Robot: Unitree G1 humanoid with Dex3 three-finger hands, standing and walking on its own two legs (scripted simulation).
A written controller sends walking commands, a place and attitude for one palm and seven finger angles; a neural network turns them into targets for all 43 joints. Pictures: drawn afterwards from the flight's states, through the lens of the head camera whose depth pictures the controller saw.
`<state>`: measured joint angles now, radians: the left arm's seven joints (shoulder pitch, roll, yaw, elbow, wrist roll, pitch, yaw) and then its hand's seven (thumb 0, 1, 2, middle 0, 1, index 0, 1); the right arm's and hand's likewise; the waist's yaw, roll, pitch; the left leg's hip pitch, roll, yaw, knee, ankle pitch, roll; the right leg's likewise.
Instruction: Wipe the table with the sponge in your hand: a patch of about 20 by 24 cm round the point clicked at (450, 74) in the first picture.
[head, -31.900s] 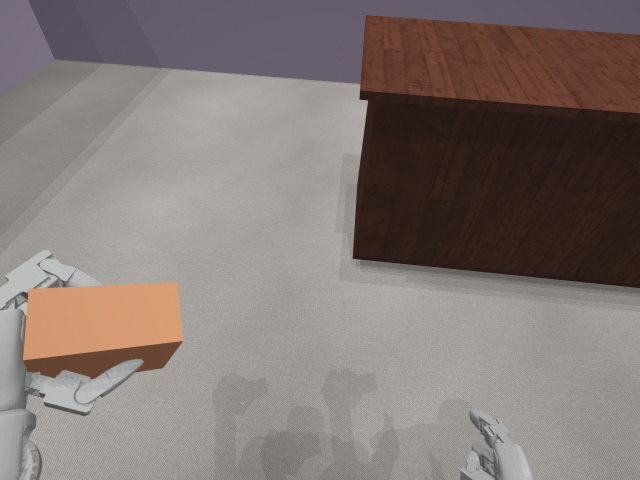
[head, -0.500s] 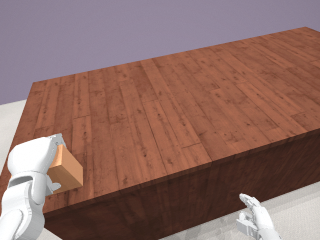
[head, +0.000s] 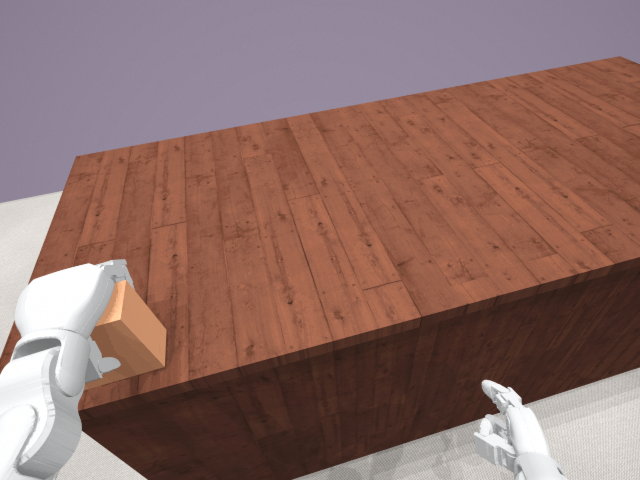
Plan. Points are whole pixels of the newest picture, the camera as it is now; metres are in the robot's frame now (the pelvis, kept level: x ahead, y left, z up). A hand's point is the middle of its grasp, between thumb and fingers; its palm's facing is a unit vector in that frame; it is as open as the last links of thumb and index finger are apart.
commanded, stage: lift the sponge slowly off the table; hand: left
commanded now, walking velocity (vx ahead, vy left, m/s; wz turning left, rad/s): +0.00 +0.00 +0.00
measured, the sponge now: (110, 344) +0.23 +0.31 +0.07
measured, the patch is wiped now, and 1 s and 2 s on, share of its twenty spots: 1.00 1.00 1.00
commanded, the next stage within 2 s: bring the sponge back beside the body in 1.50 s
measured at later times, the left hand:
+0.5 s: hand (93, 299) +0.24 +0.31 +0.14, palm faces +0.06 -0.06 -1.00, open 9.5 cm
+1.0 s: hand (83, 281) +0.24 +0.30 +0.17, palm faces +0.10 -0.05 -0.99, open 9.5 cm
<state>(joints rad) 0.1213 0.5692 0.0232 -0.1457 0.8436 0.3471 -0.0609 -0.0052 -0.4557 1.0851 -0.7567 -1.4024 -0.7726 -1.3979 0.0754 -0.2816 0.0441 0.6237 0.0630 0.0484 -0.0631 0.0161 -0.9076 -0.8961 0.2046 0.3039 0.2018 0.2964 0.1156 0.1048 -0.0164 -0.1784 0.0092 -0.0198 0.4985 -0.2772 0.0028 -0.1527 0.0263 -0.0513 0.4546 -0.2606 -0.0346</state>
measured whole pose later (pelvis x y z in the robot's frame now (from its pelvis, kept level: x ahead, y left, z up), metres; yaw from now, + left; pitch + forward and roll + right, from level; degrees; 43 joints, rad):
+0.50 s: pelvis -0.02 +0.00 +0.00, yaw +0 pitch -4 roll +0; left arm -0.05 0.59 0.00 -0.07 0.84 0.34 -0.11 -0.01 -0.46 1.08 -0.77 -1.39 -0.79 -1.39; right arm 0.04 -0.28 0.06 0.64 0.07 0.02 -0.08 0.02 -0.91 -0.90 0.21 0.30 0.20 0.30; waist 0.12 0.11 0.00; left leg -0.16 0.00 -0.03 0.45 -0.23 0.00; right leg -0.14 0.02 -0.06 0.42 -0.22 -0.04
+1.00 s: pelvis -0.02 -0.01 +0.00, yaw +1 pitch -4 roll +0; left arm -0.12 0.63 -0.01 -0.12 0.83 0.40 -0.17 -0.01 -0.47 1.08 -0.77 -1.39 -0.79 -1.38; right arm 0.03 -0.28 0.07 0.64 0.07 0.03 -0.08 0.02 -0.91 -0.90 0.20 0.30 0.20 0.30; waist 0.14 0.12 0.00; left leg -0.17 0.00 -0.03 0.46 -0.22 -0.01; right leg -0.15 0.02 -0.06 0.44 -0.23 -0.04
